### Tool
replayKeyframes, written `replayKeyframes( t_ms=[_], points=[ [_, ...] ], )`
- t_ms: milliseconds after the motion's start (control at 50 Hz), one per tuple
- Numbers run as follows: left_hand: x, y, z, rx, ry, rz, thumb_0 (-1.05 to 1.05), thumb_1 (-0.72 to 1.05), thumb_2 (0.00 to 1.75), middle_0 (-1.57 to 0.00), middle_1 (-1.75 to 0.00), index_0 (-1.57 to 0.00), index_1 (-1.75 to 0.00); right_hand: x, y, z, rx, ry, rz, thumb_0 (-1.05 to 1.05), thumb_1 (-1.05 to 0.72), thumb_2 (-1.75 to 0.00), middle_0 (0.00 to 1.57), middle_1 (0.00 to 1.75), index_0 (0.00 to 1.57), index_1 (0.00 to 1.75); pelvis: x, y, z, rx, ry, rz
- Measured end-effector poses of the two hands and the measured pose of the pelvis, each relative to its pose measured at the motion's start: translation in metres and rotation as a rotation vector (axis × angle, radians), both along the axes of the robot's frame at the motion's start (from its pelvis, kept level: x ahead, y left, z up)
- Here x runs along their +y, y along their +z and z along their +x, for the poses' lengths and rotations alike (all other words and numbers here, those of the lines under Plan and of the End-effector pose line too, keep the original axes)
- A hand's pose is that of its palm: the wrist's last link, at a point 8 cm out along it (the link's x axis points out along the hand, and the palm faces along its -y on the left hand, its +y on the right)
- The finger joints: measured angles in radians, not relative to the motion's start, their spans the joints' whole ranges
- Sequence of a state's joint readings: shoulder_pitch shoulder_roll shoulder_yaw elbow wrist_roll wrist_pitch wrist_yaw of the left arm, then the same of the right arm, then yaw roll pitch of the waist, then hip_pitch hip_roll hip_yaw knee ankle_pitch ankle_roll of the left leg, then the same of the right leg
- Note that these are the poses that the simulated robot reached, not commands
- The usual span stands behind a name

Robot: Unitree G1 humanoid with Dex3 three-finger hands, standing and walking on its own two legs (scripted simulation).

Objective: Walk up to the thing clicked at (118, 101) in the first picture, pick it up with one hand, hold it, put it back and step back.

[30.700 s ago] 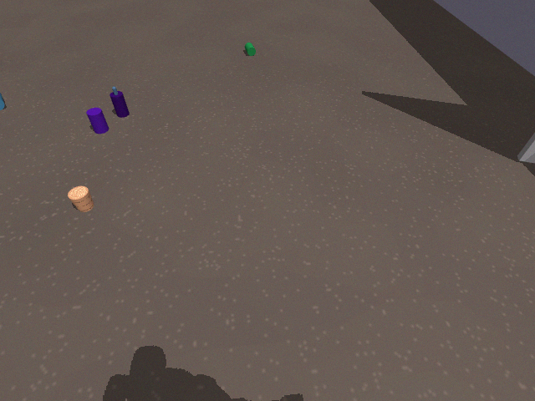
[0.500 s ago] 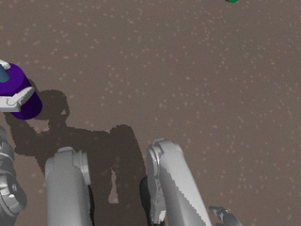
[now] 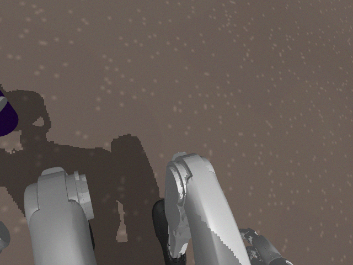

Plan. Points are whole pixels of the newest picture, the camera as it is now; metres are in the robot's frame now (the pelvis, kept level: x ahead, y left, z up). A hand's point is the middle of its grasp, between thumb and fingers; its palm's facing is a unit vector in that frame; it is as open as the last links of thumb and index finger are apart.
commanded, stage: crouch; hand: left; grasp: from the side
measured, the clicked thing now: out of the picture +0.46 +0.32 -0.11
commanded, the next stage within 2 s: lower in 0.12 s
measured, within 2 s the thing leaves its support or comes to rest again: neither
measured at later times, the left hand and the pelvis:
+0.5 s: hand out of the picture +0.47 +0.32 -0.14, palm faces +0.36 -0.93 -0.03, open 8.7 cm; pelvis -0.01 +0.01 -0.02, yaw -3 degrees
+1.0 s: hand out of the picture +0.48 +0.32 -0.19, palm faces +0.39 -0.92 -0.03, open 8.7 cm; pelvis -0.01 +0.02 -0.02, yaw -6 degrees
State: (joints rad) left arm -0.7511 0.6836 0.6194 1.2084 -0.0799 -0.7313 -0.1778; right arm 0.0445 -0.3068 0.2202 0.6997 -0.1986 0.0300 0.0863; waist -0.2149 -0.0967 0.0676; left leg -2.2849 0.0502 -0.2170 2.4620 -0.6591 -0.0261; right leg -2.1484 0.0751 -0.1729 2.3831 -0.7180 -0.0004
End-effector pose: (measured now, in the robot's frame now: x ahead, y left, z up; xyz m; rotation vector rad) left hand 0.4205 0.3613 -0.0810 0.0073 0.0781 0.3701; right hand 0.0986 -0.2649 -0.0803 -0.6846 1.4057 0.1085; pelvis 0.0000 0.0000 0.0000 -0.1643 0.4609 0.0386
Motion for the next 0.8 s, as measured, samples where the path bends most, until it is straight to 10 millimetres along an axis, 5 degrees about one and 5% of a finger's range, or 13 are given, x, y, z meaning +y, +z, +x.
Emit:
replayKeyframes(
  t_ms=[800],
  points=[
    [-0.001, -0.089, 0.017, 0.029, 0.042, -0.023, 0.0, -0.34, 0.94, -0.69, -0.9, -0.95, -1.12, 0.009, 0.02, -0.002, 0.077, 0.215, -0.136, 0.0, -0.92, -0.9, 0.21, 0.3, 0.2, 0.3, 0.011, -0.022, -0.005, -0.14, -0.055, -0.09]
  ],
)
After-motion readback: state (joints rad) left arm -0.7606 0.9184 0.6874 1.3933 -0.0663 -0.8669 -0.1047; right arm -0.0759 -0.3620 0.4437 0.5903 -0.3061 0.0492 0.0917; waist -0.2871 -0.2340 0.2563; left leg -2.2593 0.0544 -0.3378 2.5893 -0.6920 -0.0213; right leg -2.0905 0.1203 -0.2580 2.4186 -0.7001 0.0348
